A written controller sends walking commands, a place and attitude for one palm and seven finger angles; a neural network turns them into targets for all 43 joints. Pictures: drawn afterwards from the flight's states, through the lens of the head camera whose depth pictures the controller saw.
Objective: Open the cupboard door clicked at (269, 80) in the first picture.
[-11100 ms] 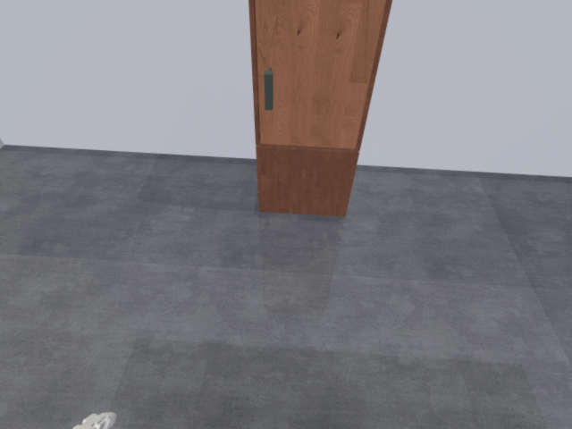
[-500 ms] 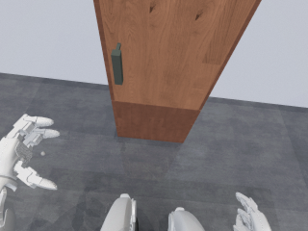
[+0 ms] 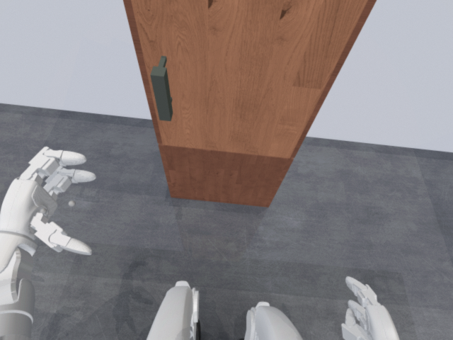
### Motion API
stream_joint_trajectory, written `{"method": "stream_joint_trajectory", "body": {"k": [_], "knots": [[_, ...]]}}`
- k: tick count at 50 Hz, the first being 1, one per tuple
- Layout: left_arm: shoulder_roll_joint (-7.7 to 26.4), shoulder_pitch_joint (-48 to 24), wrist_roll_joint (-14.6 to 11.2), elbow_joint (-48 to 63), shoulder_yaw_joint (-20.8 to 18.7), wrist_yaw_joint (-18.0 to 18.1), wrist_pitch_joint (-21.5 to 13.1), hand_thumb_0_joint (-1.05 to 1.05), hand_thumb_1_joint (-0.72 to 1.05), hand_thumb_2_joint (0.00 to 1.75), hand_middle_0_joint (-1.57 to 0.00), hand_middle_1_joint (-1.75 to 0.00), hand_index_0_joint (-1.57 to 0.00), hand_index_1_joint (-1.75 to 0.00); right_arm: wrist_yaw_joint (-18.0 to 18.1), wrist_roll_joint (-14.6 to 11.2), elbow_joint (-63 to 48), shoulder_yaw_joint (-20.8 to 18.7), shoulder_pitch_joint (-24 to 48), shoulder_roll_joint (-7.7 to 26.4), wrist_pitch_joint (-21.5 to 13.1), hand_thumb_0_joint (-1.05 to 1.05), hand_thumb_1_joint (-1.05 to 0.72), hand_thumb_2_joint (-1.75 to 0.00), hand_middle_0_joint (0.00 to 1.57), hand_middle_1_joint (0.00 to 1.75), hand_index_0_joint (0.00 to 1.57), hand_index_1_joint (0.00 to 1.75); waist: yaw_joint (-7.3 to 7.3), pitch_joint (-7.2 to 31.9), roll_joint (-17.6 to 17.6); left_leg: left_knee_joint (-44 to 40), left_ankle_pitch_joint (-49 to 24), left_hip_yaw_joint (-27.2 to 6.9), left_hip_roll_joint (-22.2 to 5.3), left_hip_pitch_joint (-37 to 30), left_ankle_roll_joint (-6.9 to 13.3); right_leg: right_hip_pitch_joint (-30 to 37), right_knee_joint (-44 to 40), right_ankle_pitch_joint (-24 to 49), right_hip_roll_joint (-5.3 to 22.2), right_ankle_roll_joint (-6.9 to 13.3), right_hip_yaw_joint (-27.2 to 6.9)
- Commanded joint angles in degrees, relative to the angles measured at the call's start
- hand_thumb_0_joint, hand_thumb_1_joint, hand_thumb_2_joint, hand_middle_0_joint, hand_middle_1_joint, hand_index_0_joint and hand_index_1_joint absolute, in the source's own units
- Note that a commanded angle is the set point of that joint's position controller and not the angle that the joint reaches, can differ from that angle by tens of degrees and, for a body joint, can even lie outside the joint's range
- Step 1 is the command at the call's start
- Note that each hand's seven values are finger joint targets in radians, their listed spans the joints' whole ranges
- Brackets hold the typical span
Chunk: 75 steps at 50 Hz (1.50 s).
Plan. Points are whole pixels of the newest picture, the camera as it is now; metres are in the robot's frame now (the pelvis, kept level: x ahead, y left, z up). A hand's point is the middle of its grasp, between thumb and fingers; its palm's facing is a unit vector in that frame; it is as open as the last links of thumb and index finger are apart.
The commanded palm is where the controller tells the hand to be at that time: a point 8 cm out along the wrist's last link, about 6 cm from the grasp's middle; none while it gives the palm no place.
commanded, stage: move the hooked fingers beside the handle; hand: left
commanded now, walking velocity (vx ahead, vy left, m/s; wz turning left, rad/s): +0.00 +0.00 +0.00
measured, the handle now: (164, 89) +0.60 +0.17 +0.02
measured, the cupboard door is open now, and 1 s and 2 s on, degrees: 0 0 0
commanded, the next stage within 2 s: none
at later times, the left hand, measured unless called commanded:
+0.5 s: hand (93, 162) +0.40 +0.26 +0.03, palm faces -0.02 -1.00 -0.04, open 14.0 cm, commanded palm +0.39 +0.30 +0.03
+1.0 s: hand (117, 127) +0.48 +0.25 +0.03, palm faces -0.01 -1.00 -0.03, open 14.0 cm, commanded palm +0.47 +0.28 +0.02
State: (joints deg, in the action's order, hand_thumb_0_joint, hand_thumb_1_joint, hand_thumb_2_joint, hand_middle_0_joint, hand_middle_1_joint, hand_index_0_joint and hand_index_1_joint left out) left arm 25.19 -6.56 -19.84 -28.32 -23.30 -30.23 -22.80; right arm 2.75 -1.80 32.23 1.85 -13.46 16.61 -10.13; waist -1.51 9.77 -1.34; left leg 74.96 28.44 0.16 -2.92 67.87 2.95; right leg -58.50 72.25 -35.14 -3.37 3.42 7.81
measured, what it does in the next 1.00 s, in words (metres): stands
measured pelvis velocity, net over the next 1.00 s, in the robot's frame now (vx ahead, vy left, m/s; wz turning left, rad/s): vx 0.00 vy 0.02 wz -0.04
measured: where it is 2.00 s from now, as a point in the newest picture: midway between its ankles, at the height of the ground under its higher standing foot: outside the picture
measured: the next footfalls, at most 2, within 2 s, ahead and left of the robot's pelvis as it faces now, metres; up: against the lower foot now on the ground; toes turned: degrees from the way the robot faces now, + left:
none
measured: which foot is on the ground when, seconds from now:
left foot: down 0.00-1.00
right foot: down 0.00-1.00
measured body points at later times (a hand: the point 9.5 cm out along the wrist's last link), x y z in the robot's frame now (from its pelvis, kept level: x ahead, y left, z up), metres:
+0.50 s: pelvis +0.00 +0.01 +0.00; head +0.12 +0.05 +0.43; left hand +0.39 +0.32 +0.04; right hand +0.10 -0.26 -0.10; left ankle +0.06 +0.09 -0.62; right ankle +0.00 -0.09 -0.62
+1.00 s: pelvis +0.00 +0.02 -0.02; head +0.15 +0.05 +0.41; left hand +0.48 +0.30 +0.03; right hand +0.04 -0.26 -0.12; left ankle +0.06 +0.09 -0.62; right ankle +0.00 -0.09 -0.62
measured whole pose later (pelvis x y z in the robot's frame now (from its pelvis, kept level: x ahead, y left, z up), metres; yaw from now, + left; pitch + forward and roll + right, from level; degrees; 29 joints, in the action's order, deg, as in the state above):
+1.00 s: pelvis +0.00 +0.02 -0.02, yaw -2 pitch +27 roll -6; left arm 32.0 -43.5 -8.1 -61.2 -25.0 -21.6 -26.5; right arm 0.7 0.2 35.9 2.5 -18.2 16.1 1.8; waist -8.2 9.4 -1.6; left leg 77.8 28.6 1.8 -3.5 76.8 4.6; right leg -68.0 75.1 -34.6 -3.5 1.9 6.2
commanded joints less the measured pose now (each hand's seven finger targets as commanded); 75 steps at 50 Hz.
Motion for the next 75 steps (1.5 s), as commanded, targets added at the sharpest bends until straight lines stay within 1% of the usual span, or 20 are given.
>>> {"method": "stream_joint_trajectory", "body": {"k": [1,7,13,16,22,27,30,32,40,49,52,54,56,60,62,63,64,67,70,75], "knots": [[18.09,-12.89,-0.89,8.36,-7.85,0.33,-2.49,0.00,-0.50,0.30,-0.30,-1.20,-0.30,-1.20,0.83,-0.45,-5.87,-4.11,-3.13,9.59,-1.51,0.00,-0.90,-0.90,0.20,0.30,0.20,0.30,-0.01,21.26,-5.26,-8.31,-16.09,-3.79,0.80,-21.41,-0.43,4.84,-11.05,16.18,0.58,-1.56,-8.01],[16.40,-14.35,-0.04,6.70,-6.24,1.16,-1.00,0.00,-0.50,0.30,-0.30,-1.20,-0.30,-1.20,-0.01,-0.55,-5.98,-4.44,-4.10,9.55,0.13,0.00,-0.90,-0.90,0.20,0.30,0.20,0.30,-0.06,22.42,-7.00,-9.51,-18.54,-4.05,0.63,-24.53,-0.74,3.57,-10.88,18.15,0.49,-1.74,-6.84],[15.00,-19.83,1.36,2.31,-4.83,3.14,-2.11,0.00,-0.50,0.30,-0.30,-1.20,-0.30,-1.20,-0.24,-0.33,-4.65,-4.81,-5.48,9.87,1.39,0.00,-0.90,-0.90,0.20,0.30,0.20,0.30,-2.17,19.39,-2.95,-9.35,-14.93,-4.33,0.53,-21.85,-0.51,0.99,-11.14,14.84,0.29,-2.03,-6.47],[16.27,-25.60,2.59,-0.39,-5.17,4.01,-3.61,0.00,-0.50,0.30,-0.30,-1.20,-0.30,-1.20,-0.01,-0.09,-3.73,-4.65,-6.09,10.10,1.79,0.00,-0.90,-0.90,0.20,0.30,0.20,0.30,-2.52,18.97,-3.95,-9.17,-12.57,-4.55,0.51,-21.53,-0.59,-1.05,-10.84,12.01,0.15,-1.74,-6.51],[17.45,-34.17,4.69,-1.16,-3.96,4.71,-5.82,0.00,-0.50,0.30,-0.30,-1.20,-0.30,-1.20,0.00,0.37,-2.50,-4.78,-7.43,10.51,3.04,0.00,-0.90,-0.90,0.20,0.30,0.20,0.30,-2.44,24.77,-9.72,-10.27,-15.77,-7.07,-0.03,-30.17,-1.61,-5.20,-9.42,12.38,0.22,-1.11,-5.32],[16.19,-38.67,6.10,-6.99,-2.30,5.73,-4.66,0.00,-0.50,0.30,-0.30,-1.20,-0.30,-1.20,-0.23,0.56,-1.53,-4.65,-8.44,10.72,4.66,0.00,-0.90,-0.90,0.20,0.30,0.20,0.30,-3.48,23.91,-9.71,-10.72,-14.70,-8.54,-0.35,-31.13,-1.91,-8.53,-9.06,11.78,0.36,-1.17,-4.61],[18.40,-41.58,6.73,-11.79,-3.87,6.65,-4.35,0.00,-0.50,0.30,-0.30,-1.20,-0.30,-1.20,-0.21,0.66,-1.18,-4.39,-9.20,10.99,5.72,0.00,-0.90,-0.90,0.20,0.30,0.20,0.30,-3.99,22.33,-6.46,-10.01,-13.33,-8.22,-0.27,-27.79,-1.43,-7.80,-8.94,11.34,0.14,-1.18,-4.63],[18.00,-43.15,7.33,-13.24,-3.27,6.98,-4.61,0.00,-0.50,0.30,-0.30,-1.20,-0.30,-1.20,-0.38,0.75,-1.32,-4.32,-9.50,10.85,6.45,0.00,-0.90,-0.90,0.20,0.30,0.20,0.30,-4.05,23.19,-6.68,-9.52,-14.48,-7.97,-0.25,-27.69,-1.49,-7.93,-8.60,11.93,0.17,-1.29,-4.69],[19.59,-52.86,9.23,-17.51,-2.99,7.82,-7.81,0.00,-0.50,0.30,-0.30,-1.20,-0.30,-1.20,-0.85,1.54,-0.11,-4.23,-11.34,11.20,8.93,0.00,-0.90,-0.90,0.20,0.30,0.20,0.30,-5.71,25.47,-9.50,-8.22,-16.18,-9.81,-0.86,-30.50,-1.81,-12.55,-6.61,12.37,-0.05,-1.03,-4.32],[23.52,-59.42,10.98,-22.52,-4.76,9.15,-7.08,0.00,-0.50,0.30,-0.30,-1.20,-0.30,-1.20,-1.08,1.90,0.67,-3.64,-13.14,11.40,11.60,0.00,-0.90,-0.90,0.20,0.30,0.20,0.30,-6.62,27.43,-10.14,-6.32,-16.89,-9.51,-0.84,-28.60,-1.51,-12.52,-6.22,12.82,-0.22,-1.27,-4.66],[26.21,-63.31,11.81,-23.79,-5.65,9.68,-7.03,0.00,-0.50,0.30,-0.30,-1.20,-0.30,-1.20,-0.95,2.14,0.89,-3.20,-13.81,11.52,12.20,0.00,-0.90,-0.90,0.20,0.30,0.20,0.30,-7.76,27.59,-10.39,-4.60,-18.40,-8.69,-0.83,-26.27,-1.04,-12.19,-5.73,13.90,-0.47,-1.36,-4.91],[25.57,-64.81,12.23,-25.09,-4.56,9.67,-6.67,0.00,-0.50,0.30,-0.30,-1.20,-0.30,-1.20,-1.08,2.19,0.87,-3.03,-14.13,11.40,12.42,0.00,-0.90,-0.90,0.20,0.30,0.20,0.30,-8.61,27.75,-9.89,-3.76,-17.68,-8.34,-0.81,-24.63,-0.75,-11.90,-5.83,13.79,-0.61,-1.56,-5.21],[26.82,-65.61,12.77,-25.10,-5.09,9.51,-7.00,0.00,-0.50,0.30,-0.30,-1.20,-0.30,-1.20,-1.14,2.46,1.00,-3.02,-14.63,11.69,12.74,0.00,-0.90,-0.90,0.20,0.30,0.20,0.30,-8.48,29.36,-11.80,-3.36,-19.34,-8.67,-0.99,-26.38,-0.99,-13.10,-5.16,14.39,-0.65,-1.35,-5.05],[28.15,-67.21,13.13,-28.49,-5.26,9.19,-5.60,0.00,-0.50,0.30,-0.30,-1.20,-0.30,-1.20,-1.36,2.57,0.97,-2.51,-15.58,11.80,13.47,0.00,-0.90,-0.90,0.20,0.30,0.20,0.30,-9.17,28.51,-11.97,-2.02,-19.23,-8.33,-0.87,-23.23,-0.60,-13.10,-4.69,14.67,-0.89,-1.35,-5.14],[28.50,-69.93,13.67,-30.09,-4.38,9.06,-4.49,0.00,-0.50,0.30,-0.30,-1.20,-0.30,-1.20,-1.31,2.59,0.99,-2.24,-15.87,11.96,13.76,0.00,-0.90,-0.90,0.20,0.30,0.20,0.30,-10.45,27.20,-11.40,-1.24,-18.43,-8.22,-1.00,-21.15,-0.35,-13.74,-4.64,14.56,-0.91,-1.57,-5.08],[30.58,-70.54,13.80,-30.54,-5.70,9.18,-4.15,0.00,-0.50,0.30,-0.30,-1.20,-0.30,-1.20,-1.19,2.59,0.91,-2.17,-16.27,12.12,13.89,0.00,-0.90,-0.90,0.20,0.30,0.20,0.30,-10.32,27.07,-10.60,-0.87,-18.25,-8.04,-1.01,-20.10,-0.22,-12.92,-4.63,14.61,-0.98,-1.63,-5.18],[29.62,-71.67,14.24,-30.46,-4.38,9.17,-3.84,0.00,-0.50,0.30,-0.30,-1.20,-0.30,-1.20,-1.31,2.65,0.78,-2.09,-16.40,12.06,13.93,0.00,-0.90,-0.90,0.20,0.30,0.20,0.30,-10.81,27.46,-11.68,-0.74,-17.82,-8.02,-1.00,-19.92,-0.17,-13.60,-4.56,14.25,-1.04,-1.61,-5.18],[31.81,-76.92,14.99,-28.42,-5.30,9.90,-4.21,0.00,-0.50,0.30,-0.30,-1.20,-0.30,-1.20,-1.31,3.14,1.42,-2.05,-17.49,12.36,14.04,0.00,-0.90,-0.90,0.20,0.30,0.20,0.30,-11.66,30.66,-14.50,0.42,-20.56,-9.14,-1.48,-23.27,-0.33,-16.68,-3.22,15.16,-1.09,-1.37,-4.72],[32.37,-73.04,15.08,-27.80,-6.60,9.91,-4.33,0.00,-0.50,0.30,-0.30,-1.20,-0.30,-1.20,-1.83,3.38,0.78,-2.08,-18.02,12.35,14.38,0.00,-0.90,-0.90,0.20,0.30,0.20,0.30,-9.62,33.70,-17.07,0.05,-23.33,-9.55,-1.49,-25.98,-0.82,-16.39,-2.45,16.00,-1.21,-0.94,-4.42],[33.62,-71.33,15.23,-27.18,-7.48,9.57,-2.18,0.00,-0.50,0.30,-0.30,-1.20,-0.30,-1.20,-2.10,3.10,0.16,-1.92,-18.47,12.25,15.37,0.00,-0.90,-0.90,0.20,0.30,0.20,0.30,-9.53,33.09,-14.76,-0.08,-22.91,-8.84,-1.51,-23.48,-0.31,-13.09,-3.00,17.33,-1.26,-1.41,-4.62]]}}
